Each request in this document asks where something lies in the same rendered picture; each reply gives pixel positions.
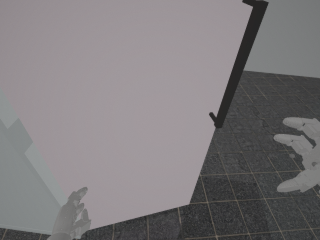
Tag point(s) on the robot left hand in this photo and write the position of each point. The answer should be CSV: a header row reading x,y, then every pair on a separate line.
x,y
67,215

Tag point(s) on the fridge door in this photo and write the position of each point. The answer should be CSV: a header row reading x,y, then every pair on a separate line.
x,y
116,94

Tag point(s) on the handle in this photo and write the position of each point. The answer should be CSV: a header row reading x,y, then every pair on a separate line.
x,y
253,25

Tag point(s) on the robot right hand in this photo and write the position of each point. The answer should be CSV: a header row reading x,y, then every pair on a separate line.
x,y
311,175

